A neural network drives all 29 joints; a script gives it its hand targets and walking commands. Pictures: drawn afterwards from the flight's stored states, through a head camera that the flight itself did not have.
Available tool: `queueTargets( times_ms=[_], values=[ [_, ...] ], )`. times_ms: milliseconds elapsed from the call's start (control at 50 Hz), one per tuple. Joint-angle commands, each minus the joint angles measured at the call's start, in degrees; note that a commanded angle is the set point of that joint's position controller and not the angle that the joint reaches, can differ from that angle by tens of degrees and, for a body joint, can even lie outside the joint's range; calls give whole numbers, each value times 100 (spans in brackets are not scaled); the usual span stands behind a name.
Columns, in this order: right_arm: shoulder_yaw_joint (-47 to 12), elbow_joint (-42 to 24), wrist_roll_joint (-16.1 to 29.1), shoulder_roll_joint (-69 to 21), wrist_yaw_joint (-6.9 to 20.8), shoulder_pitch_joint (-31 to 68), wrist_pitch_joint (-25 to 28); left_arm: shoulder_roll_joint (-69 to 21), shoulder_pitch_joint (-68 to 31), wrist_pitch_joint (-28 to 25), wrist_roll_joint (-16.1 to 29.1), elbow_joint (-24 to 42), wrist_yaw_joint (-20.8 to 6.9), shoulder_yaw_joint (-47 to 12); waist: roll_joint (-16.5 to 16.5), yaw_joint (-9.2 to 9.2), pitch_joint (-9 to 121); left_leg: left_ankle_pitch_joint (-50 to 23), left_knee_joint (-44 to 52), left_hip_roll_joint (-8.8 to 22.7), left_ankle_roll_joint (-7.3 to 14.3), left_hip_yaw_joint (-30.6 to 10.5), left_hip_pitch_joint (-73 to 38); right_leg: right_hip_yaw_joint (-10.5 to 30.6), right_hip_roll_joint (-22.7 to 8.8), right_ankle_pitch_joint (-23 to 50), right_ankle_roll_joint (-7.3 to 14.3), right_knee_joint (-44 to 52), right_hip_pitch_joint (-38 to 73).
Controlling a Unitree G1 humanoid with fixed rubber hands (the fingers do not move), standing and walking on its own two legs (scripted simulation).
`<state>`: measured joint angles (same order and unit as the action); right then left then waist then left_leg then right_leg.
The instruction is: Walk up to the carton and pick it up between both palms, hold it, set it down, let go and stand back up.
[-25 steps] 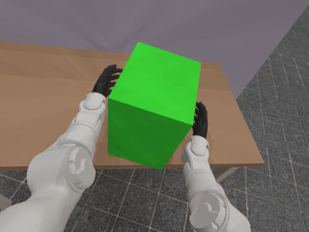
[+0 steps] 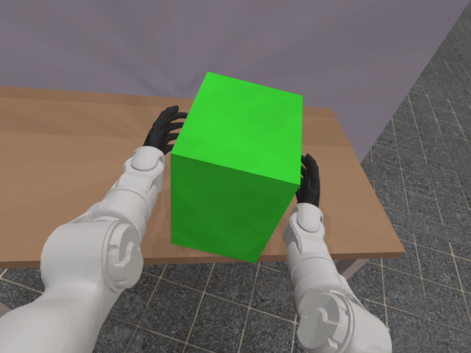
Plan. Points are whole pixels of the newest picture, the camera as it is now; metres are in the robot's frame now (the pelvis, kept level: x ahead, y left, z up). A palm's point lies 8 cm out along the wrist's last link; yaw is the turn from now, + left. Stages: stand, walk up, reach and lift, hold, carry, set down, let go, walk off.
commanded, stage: reach and lift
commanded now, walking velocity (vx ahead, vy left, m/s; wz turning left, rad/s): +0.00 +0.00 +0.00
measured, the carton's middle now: (232, 174) +0.47 +0.00 +0.04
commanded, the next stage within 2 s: none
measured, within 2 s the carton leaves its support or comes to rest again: neither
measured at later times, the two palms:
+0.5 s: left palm (150, 144) +0.43 +0.15 +0.15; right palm (317, 187) +0.38 -0.13 +0.13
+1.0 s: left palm (145, 137) +0.40 +0.15 +0.18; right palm (328, 176) +0.37 -0.13 +0.16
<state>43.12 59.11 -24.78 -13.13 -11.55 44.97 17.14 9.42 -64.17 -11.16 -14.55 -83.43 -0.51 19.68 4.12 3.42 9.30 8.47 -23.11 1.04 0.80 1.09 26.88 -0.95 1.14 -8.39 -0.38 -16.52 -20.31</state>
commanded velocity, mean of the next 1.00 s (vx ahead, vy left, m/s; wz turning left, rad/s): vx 0.00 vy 0.00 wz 0.00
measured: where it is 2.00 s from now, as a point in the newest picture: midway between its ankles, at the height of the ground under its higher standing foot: outside the picture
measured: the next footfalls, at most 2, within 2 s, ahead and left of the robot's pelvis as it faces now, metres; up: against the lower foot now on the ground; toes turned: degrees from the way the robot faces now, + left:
none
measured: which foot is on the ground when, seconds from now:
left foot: down 0.00-1.00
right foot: down 0.00-1.00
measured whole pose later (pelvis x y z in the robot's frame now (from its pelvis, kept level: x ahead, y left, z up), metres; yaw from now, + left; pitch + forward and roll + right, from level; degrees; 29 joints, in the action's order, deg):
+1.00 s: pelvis -0.01 -0.01 +0.01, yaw +1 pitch -4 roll -1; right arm 20.0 52.7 -3.2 -6.0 -12.4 46.1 -3.7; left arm 4.6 -53.4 16.4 -15.0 -52.3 2.0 18.0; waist 4.1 2.7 2.5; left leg 8.1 -19.7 1.0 0.5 1.1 7.8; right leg -1.0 1.1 -8.8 0.1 -14.4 -1.9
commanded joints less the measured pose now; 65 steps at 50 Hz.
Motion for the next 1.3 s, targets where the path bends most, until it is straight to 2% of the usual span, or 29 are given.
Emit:
queueTargets(
  times_ms=[0, 20, 60, 100, 200, 260, 280, 300, 320, 380, 400, 460, 520, 540, 560, 660, 700, 740, 780, 820, 840, 880, 960, 1040, 1080, 1160, 1180, 1220, 1280],
  values=[
    [-2631, -684, 19, -2480, 867, 5025, 375, -3927, -2940, -146, -181, 359, -1074, -849, -989, 17, 3670, -2272, -217, 20, -492, 377, -2266, -334, -46, 2573, 97, -333, 1677],
    [-2704, -724, 139, -2465, 845, 5052, 323, -3972, -2953, -101, -129, 409, -1075, -944, -1037, 63, 3606, -2335, -228, 31, -519, 340, -2341, -314, -29, 2562, 96, -320, 1614],
    [-2920, -816, 346, -2529, 839, 5023, 183, -3898, -2769, 16, -164, 415, -1092, -808, -946, -64, 3303, -2257, -218, -10, -432, 364, -2279, -270, -47, 2559, 89, -306, 1772],
    [-3059, -943, 523, -2494, 847, 4982, 51, -3951, -2741, 128, -117, 722, -1071, -921, -990, -68, 3208, -2384, -164, 1, -462, 325, -2365, -279, -13, 2599, 57, -307, 1857],
    [-3336, -1344, 923, -2412, 877, 5216, -213, -4263, -2822, 407, 130, 1275, -966, -1265, -1095, -85, 3080, -2654, -234, 52, -555, 295, -2985, -302, 79, 2037, 143, -93, 1474],
    [-3531, -1499, 1108, -2506, 831, 5091, -440, -4297, -2706, 605, 163, 1574, -965, -1323, -996, -31, 3018, -2534, -153, 15, -481, 288, -2898, -249, 53, 2186, 97, -98, 1772],
    [-3542, -1489, 1103, -2551, 812, 5172, -523, -4260, -2853, 660, 178, 1561, -996, -1261, -839, 0, 2838, -2245, -101, -24, -403, 310, -2801, -221, 26, 2137, 54, -53, 1805],
    [-3628, -1551, 1182, -2577, 826, 5117, -586, -4258, -2851, 684, 230, 1760, -990, -1294, -817, -38, 2927, -2186, -40, -24, -384, 293, -2762, -219, 20, 2216, 42, -100, 1927],
    [-3607, -1480, 1233, -2579, 814, 4984, -667, -4300, -2878, 727, 281, 1946, -980, -1403, -816, 94, 2850, -2217, -10, -5, -401, 256, -2876, -230, 35, 2306, 30, -99, 1966],
    [-3704, -1609, 1315, -2591, 805, 5016, -833, -4383, -2942, 885, 344, 2255, -968, -1495, -787, 112, 2856, -2045, 65, -18, -381, 240, -2989, -233, 40, 2164, 6, -49, 1945],
    [-3731, -1698, 1386, -2580, 811, 5145, -866, -4449, -2940, 965, 334, 2240, -955, -1511, -878, 41, 2927, -1984, 60, -31, -397, 245, -3054, -228, 46, 2009, 43, 4, 1856],
    [-3754, -1785, 1591, -2457, 829, 5356, -986, -4650, -3067, 1175, 487, 2494, -892, -1760, -1078, 101, 2822, -2010, 34, 21, -504, 199, -3311, -252, 98, 1495, 122, 110, 1574],
    [-3709, -1709, 1715, -2313, 784, 5349, -1176, -4615, -2928, 1491, 396, 2561, -905, -1667, -1077, 94, 2261, -1612, 161, -6, -437, 217, -3210, -251, 65, 1203, 110, 197, 1644],
    [-3713, -1639, 1753, -2311, 788, 5275, -1250, -4547, -2873, 1579, 324, 2611, -916, -1519, -1063, 3, 2146, -1496, 229, -24, -385, 232, -3126, -235, 43, 1131, 96, 182, 1718],
    [-3653, -1605, 1731, -2325, 779, 5258, -1310, -4489, -2952, 1646, 287, 2621, -937, -1433, -951, 48, 2122, -1280, 300, -32, -341, 250, -3053, -231, 25, 1065, 47, 192, 1771],
    [-3700, -1937, 1860, -2228, 818, 5565, -1360, -4609, -2811, 1914, 320, 2797, -924, -1474, -966, -23, 2298, -1154, 352, -31, -337, 242, -3146, -315, 80, 892, 61, 219, 1749],
    [-3747, -1926, 1901, -2249, 824, 5637, -1404, -4528, -2911, 1972, 360, 2842, -902, -1430, -787, -32, 2226, -1086, 340, -34, -256, 262, -3175, -310, 77, 813, 37, 262, 1737],
    [-3820, -1896, 1991, -2210, 837, 5539, -1458, -4534, -2830, 2043, 309, 3048, -843, -1413, -873, -92, 2247, -1257, 352, -34, -281, 243, -3243, -315, 88, 902, 43, 236, 1838],
    [-4019, -1983, 2078, -2191, 805, 5460, -1537, -4438, -2474, 2231, 193, 3014, -865, -1272, -644, -150, 2100, -1422, 326, -79, -190, 278, -3296, -272, 89, 1246, -17, 259, 2070],
    [-4172, -2251, 2208, -2227, 779, 5624, -1537, -4582, -2507, 2314, 286, 3274, -855, -1483, -733, -118, 2302, -1580, 260, -101, -221, 250, -3364, -300, 102, 1440, -36, 224, 2071],
    [-4167, -2113, 2201, -2267, 757, 5562, -1582, -4559, -2666, 2319, 321, 3371, -854, -1496, -628, -41, 2113, -1431, 317, -116, -206, 260, -3292, -272, 93, 1372, -76, 245, 2064],
    [-4145, -2056, 2269, -2216, 768, 5472, -1603, -4677, -2752, 2367, 350, 3718, -828, -1662, -786, 42, 2206, -1517, 304, -72, -273, 213, -3475, -306, 122, 1286, -45, 230, 1968],
    [-4265, -2106, 2400, -2179, 724, 5399, -1692, -4706, -2732, 2537, 478, 3975, -790, -1926, -781, 177, 2092, -1509, 258, -77, -273, 168, -3629, -296, 129, 1198, -49, 289, 1873],
    [-4448, -2217, 2598, -2095, 711, 5372, -1831, -4606, -2371, 2805, 382, 4044, -782, -1783, -681, 22, 1823, -1269, 367, -128, -176, 154, -3398, -272, 89, 1117, -106, 315, 1987],
    [-4564, -2371, 2712, -2103, 672, 5441, -1839, -4717, -2452, 2925, 389, 4328, -777, -1922, -772, 96, 1899, -1571, 254, -148, -220, 134, -3549, -278, 99, 1376, -123, 289, 2006],
    [-5118, -3066, 3116, -2218, 580, 5634, -1943, -4796, -2232, 3123, 541, 4835, -775, -2084, -727, -37, 2238, -1874, 153, -209, -173, 81, -3516, -230, 96, 1860, -196, 170, 2308],
    [-5050, -2936, 3081, -2185, 563, 5580, -2031, -4712, -2331, 3177, 511, 4721, -789, -2030, -642, 69, 1999, -1635, 197, -226, -157, 89, -3392, -204, 77, 1706, -231, 202, 2273],
    [-5276, -3179, 3305, -2146, 576, 5580, -2041, -4887, -2344, 3261, 620, 5369, -715, -2341, -825, 49, 2330, -2088, 90, -179, -271, 10, -3693, -273, 169, 1801, -182, 133, 2159],
    [-5312, -3127, 3455, -2068, 566, 5283, -2196, -4913, -2412, 3410, 722, 5725, -608, -2584, -933, 215, 2243, -2208, 13, -125, -349, -92, -3993, -295, 209, 1442, -120, 230, 1776]
  ],
)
